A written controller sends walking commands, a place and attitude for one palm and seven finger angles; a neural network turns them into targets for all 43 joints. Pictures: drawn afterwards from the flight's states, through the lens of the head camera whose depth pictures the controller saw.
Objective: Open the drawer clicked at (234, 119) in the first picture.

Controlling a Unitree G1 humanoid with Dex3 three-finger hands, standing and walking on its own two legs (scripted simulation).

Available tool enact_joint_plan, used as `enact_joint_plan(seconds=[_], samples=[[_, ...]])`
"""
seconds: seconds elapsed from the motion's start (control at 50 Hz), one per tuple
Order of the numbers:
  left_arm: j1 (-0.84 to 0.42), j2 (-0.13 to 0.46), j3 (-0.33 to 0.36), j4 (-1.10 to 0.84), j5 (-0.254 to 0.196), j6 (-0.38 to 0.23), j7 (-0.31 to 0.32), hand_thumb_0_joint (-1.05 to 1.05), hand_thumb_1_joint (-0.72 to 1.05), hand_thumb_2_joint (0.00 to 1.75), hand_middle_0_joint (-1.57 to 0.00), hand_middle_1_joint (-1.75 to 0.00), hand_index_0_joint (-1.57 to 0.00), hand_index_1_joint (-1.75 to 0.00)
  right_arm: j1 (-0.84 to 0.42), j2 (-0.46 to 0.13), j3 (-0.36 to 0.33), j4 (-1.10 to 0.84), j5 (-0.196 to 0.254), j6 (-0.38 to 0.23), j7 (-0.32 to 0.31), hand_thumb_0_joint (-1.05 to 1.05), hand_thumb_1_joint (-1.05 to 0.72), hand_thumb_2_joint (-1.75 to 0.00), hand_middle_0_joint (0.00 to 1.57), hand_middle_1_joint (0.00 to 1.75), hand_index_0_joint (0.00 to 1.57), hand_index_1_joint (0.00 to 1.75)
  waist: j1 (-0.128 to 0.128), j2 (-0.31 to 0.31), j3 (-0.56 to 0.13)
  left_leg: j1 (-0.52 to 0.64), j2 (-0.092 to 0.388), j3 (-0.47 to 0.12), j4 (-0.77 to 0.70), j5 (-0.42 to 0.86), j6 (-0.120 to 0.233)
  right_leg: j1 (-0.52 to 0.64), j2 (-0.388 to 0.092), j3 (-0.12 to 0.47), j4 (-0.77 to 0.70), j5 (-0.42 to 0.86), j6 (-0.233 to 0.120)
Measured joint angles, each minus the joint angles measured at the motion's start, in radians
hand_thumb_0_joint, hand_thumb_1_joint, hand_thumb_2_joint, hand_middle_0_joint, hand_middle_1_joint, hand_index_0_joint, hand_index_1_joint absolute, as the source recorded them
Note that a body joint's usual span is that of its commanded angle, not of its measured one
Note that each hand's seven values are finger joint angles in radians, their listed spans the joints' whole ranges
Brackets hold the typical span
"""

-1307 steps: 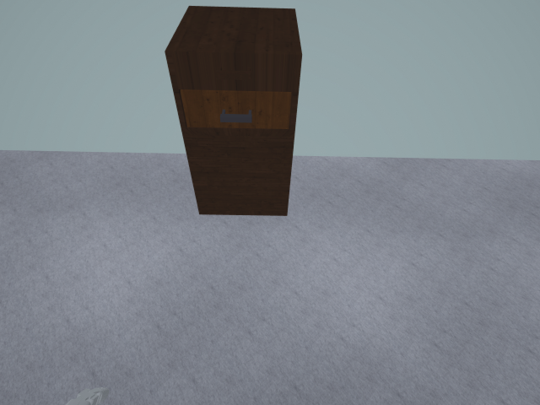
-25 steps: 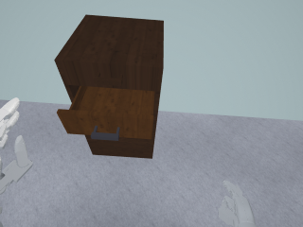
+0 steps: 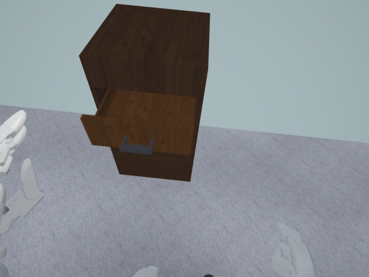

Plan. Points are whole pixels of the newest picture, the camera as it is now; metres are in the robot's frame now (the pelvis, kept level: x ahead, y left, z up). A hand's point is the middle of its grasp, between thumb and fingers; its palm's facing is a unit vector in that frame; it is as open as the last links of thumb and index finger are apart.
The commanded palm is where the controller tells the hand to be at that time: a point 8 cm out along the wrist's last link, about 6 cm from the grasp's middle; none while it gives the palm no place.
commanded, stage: step back with the hand held close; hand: left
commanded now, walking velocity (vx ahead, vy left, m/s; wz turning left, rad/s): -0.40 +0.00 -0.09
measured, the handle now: (137, 144) +0.54 +0.21 -0.17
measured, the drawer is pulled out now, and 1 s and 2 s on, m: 0.16 0.16 0.16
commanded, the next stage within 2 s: stop stepping back and stand still in 0.44 s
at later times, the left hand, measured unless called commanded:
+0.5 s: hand (37, 221) +0.16 +0.22 +0.17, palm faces +0.18 -0.86 -0.47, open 7.4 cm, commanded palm +0.08 +0.27 +0.19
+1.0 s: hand out of the picture +0.03 +0.22 +0.18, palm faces +0.36 -0.86 -0.37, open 7.4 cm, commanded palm -0.02 +0.26 +0.19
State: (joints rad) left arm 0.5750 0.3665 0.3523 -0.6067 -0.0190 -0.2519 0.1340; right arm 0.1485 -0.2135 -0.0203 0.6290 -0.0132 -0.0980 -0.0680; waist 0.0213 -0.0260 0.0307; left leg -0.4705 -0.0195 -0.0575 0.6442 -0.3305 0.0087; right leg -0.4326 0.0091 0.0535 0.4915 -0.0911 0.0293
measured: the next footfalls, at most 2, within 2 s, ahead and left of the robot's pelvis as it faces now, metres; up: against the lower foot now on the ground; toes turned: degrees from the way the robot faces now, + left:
right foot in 0.22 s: -0.08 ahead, -0.11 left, +0.00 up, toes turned +1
left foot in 0.42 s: +0.01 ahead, +0.06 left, +0.00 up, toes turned -2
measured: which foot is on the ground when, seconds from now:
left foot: down 0.00-0.26, up 0.28-0.40, down 0.42-0.78, up 0.80-0.98, down 1.00-1.00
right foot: down 0.00-0.04, up 0.06-0.20, down 0.22-0.44, up 0.46-0.76, down 0.78-1.00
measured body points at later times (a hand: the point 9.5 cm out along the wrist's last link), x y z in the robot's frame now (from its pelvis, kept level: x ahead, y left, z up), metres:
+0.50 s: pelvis -0.07 +0.00 +0.02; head -0.02 +0.03 +0.46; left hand +0.14 +0.27 +0.19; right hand +0.11 -0.25 -0.05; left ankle -0.03 +0.06 -0.73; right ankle -0.13 -0.11 -0.70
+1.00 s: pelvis -0.16 -0.01 +0.01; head -0.19 +0.01 +0.46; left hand +0.01 +0.26 +0.19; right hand -0.06 -0.28 -0.08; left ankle -0.17 +0.10 -0.73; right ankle -0.21 -0.12 -0.73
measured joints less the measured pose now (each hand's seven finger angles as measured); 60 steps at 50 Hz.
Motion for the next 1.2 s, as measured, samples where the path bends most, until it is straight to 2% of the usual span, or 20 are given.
enact_joint_plan(seconds=[0.06,0.14,0.22,0.28,0.36,0.4,0.42,0.44,0.48,0.54,0.66,0.76,0.78,0.82,0.86,0.9,1.0,1.04,1.1,1.2], samples=[[-0.019,0.015,0.008,-0.008,-0.002,-0.004,-0.001,0.01,0.88,0.90,-0.22,-0.31,-0.22,-0.30,-0.013,0.001,0.000,-0.022,0.001,0.008,-0.012,0.01,-0.91,-0.90,0.20,0.30,0.21,0.30,-0.019,0.016,0.013,-0.001,0.020,-0.008,-0.061,0.194,0.003,-0.032,0.025,-0.004,0.070,-0.113,0.005],[-0.002,0.069,0.050,-0.005,-0.007,-0.006,-0.011,0.01,0.88,0.90,-0.22,-0.31,-0.22,-0.30,0.010,0.046,-0.007,-0.031,0.004,-0.022,-0.010,0.01,-0.91,-0.90,0.20,0.30,0.21,0.30,-0.034,0.025,-0.009,-0.019,0.043,-0.032,-0.088,0.215,0.003,-0.014,0.102,-0.002,0.343,-0.301,-0.005],[0.079,0.074,0.092,-0.042,-0.031,-0.010,-0.001,0.01,0.89,0.90,-0.21,-0.31,-0.22,-0.30,0.021,0.063,0.021,-0.023,-0.007,-0.067,0.013,0.01,-0.90,-0.90,0.20,0.30,0.21,0.30,0.002,-0.011,-0.070,-0.068,0.061,0.015,-0.096,0.235,-0.024,0.162,0.084,-0.025,0.167,-0.295,-0.020],[0.036,0.031,0.048,-0.030,-0.021,-0.015,-0.005,0.01,0.89,0.90,-0.21,-0.31,-0.21,-0.30,-0.029,0.042,0.033,0.007,-0.016,-0.066,0.028,0.01,-0.90,-0.90,0.20,0.30,0.21,0.30,0.030,0.006,-0.049,-0.104,0.089,0.035,-0.077,0.226,-0.032,0.190,0.102,-0.007,0.050,-0.330,-0.087],[-0.024,0.031,-0.011,-0.001,0.005,0.000,-0.011,0.01,0.88,0.90,-0.22,-0.31,-0.22,-0.30,-0.031,0.038,0.034,0.043,0.006,-0.022,0.023,0.01,-0.90,-0.90,0.20,0.30,0.21,0.30,0.009,-0.028,-0.042,-0.067,0.021,0.066,0.034,0.002,-0.030,0.211,0.065,-0.012,-0.021,-0.229,-0.055],[-0.008,0.051,0.009,-0.004,0.005,0.013,-0.021,0.01,0.88,0.90,-0.22,-0.31,-0.22,-0.30,-0.022,0.039,0.043,0.029,0.007,0.002,0.014,0.01,-0.91,-0.90,0.20,0.30,0.21,0.30,-0.005,-0.053,-0.056,-0.004,-0.003,0.098,-0.015,0.055,-0.033,0.203,0.055,-0.010,-0.043,-0.198,-0.048],[0.003,0.057,0.017,-0.009,0.000,0.022,-0.026,0.01,0.88,0.90,-0.22,-0.31,-0.22,-0.30,-0.020,0.029,0.046,0.012,0.010,0.012,0.010,0.01,-0.91,-0.90,0.20,0.30,0.21,0.30,-0.012,-0.041,-0.059,0.043,0.000,0.105,-0.080,0.197,-0.031,0.194,0.065,-0.022,-0.039,-0.179,-0.043],[0.011,0.068,0.027,-0.016,-0.008,0.032,-0.029,0.01,0.88,0.90,-0.22,-0.31,-0.22,-0.30,-0.022,0.022,0.042,-0.004,0.011,0.017,0.009,0.01,-0.90,-0.90,0.20,0.30,0.21,0.30,-0.021,-0.027,-0.057,0.074,0.007,0.105,-0.140,0.233,0.002,0.170,0.075,-0.038,-0.010,-0.167,-0.032],[0.008,0.102,0.041,-0.016,-0.024,0.041,-0.035,0.01,0.88,0.90,-0.22,-0.31,-0.22,-0.30,-0.037,0.027,0.024,-0.018,0.011,0.012,0.016,0.01,-0.91,-0.90,0.20,0.30,0.21,0.30,-0.032,-0.038,-0.037,0.098,0.000,0.116,-0.197,0.181,0.054,0.097,0.075,-0.025,0.143,-0.304,-0.023],[0.032,0.115,0.035,-0.025,-0.040,0.050,-0.040,0.01,0.89,0.90,-0.21,-0.31,-0.22,-0.30,-0.045,0.032,0.017,-0.031,0.000,-0.017,0.027,0.01,-0.91,-0.90,0.20,0.30,0.21,0.30,-0.038,-0.034,-0.013,0.105,0.011,0.124,-0.237,0.193,0.071,0.019,0.084,-0.014,0.335,-0.434,-0.026],[0.141,0.103,0.033,-0.116,-0.049,0.095,-0.022,0.01,0.89,0.90,-0.22,-0.31,-0.22,-0.30,-0.006,0.048,0.029,-0.047,-0.007,-0.054,0.033,0.01,-0.91,-0.90,0.20,0.30,0.21,0.30,-0.035,-0.016,-0.001,0.117,0.057,0.141,-0.272,0.255,0.059,0.042,0.046,-0.063,0.338,-0.387,-0.006],[0.160,0.109,0.050,-0.107,-0.043,0.100,0.014,0.01,0.88,0.90,-0.22,-0.31,-0.22,-0.30,0.067,0.057,0.047,-0.052,-0.013,-0.049,0.012,0.01,-0.90,-0.90,0.20,0.30,0.21,0.30,-0.049,-0.023,-0.043,0.082,0.036,0.123,-0.268,0.229,0.035,0.218,0.015,-0.118,0.075,-0.406,-0.040],[0.162,0.114,0.063,-0.103,-0.041,0.100,0.021,0.01,0.88,0.90,-0.22,-0.31,-0.22,-0.30,0.077,0.058,0.051,-0.055,-0.015,-0.044,0.011,0.01,-0.90,-0.90,0.20,0.30,0.21,0.30,-0.050,-0.043,-0.057,0.050,0.018,0.133,-0.233,0.174,0.022,0.253,0.001,-0.108,-0.006,-0.430,-0.060],[0.135,0.083,0.052,-0.084,-0.038,0.098,0.022,0.01,0.89,0.90,-0.22,-0.31,-0.22,-0.30,0.072,0.035,0.048,-0.032,-0.019,-0.028,0.010,0.01,-0.90,-0.90,0.20,0.30,0.21,0.30,-0.026,-0.027,-0.056,-0.020,0.016,0.114,-0.079,0.068,-0.007,0.235,0.002,-0.098,-0.045,-0.264,-0.077],[0.107,0.059,0.033,-0.058,-0.033,0.086,0.017,0.01,0.88,0.90,-0.22,-0.31,-0.22,-0.30,0.078,0.017,0.040,0.012,-0.021,-0.009,0.011,0.01,-0.90,-0.90,0.20,0.30,0.21,0.30,-0.013,-0.013,-0.057,-0.039,0.018,0.098,0.081,0.043,-0.018,0.234,0.002,-0.098,-0.032,-0.192,-0.068],[0.086,0.047,0.017,-0.028,-0.026,0.077,0.017,0.01,0.88,0.90,-0.22,-0.31,-0.22,-0.30,0.116,0.011,0.032,0.042,-0.009,0.003,0.007,0.01,-0.90,-0.90,0.20,0.30,0.21,0.30,-0.012,-0.018,-0.094,-0.014,0.020,0.101,0.138,0.020,-0.019,0.242,-0.008,-0.104,-0.035,-0.204,-0.057],[0.045,-0.011,-0.025,0.049,-0.006,0.067,0.025,0.01,0.88,0.90,-0.21,-0.31,-0.22,-0.30,0.193,-0.023,0.016,0.058,-0.001,-0.020,-0.026,0.01,-0.90,-0.90,0.20,0.30,0.21,0.30,-0.031,0.003,-0.161,0.179,0.058,0.112,-0.082,-0.025,0.010,0.231,-0.015,-0.136,-0.002,-0.240,-0.042],[0.021,-0.018,-0.029,0.075,-0.003,0.067,0.025,0.01,0.88,0.90,-0.21,-0.31,-0.21,-0.30,0.183,-0.024,0.011,0.063,-0.001,-0.028,-0.036,0.01,-0.91,-0.90,0.20,0.30,0.21,0.30,-0.036,-0.009,-0.137,0.192,0.042,0.119,-0.106,0.048,0.008,0.222,-0.036,-0.137,0.041,-0.261,-0.031],[0.030,0.004,-0.002,0.080,-0.005,0.068,0.026,0.01,0.89,0.90,-0.21,-0.31,-0.21,-0.30,0.156,-0.006,0.021,0.041,0.001,-0.044,-0.035,0.01,-0.91,-0.90,0.20,0.30,0.21,0.30,-0.038,-0.029,-0.104,0.194,0.035,0.148,-0.087,0.031,0.012,0.202,-0.047,-0.109,0.083,-0.272,-0.023],[0.040,0.045,0.018,0.025,-0.007,0.056,0.024,0.02,0.89,0.90,-0.21,-0.31,-0.21,-0.30,0.119,0.033,0.046,0.011,0.002,-0.082,-0.011,0.01,-0.91,-0.90,0.20,0.30,0.21,0.30,-0.053,-0.015,-0.057,0.183,0.056,0.143,-0.069,0.024,0.003,0.206,-0.025,-0.118,0.066,-0.258,-0.034]])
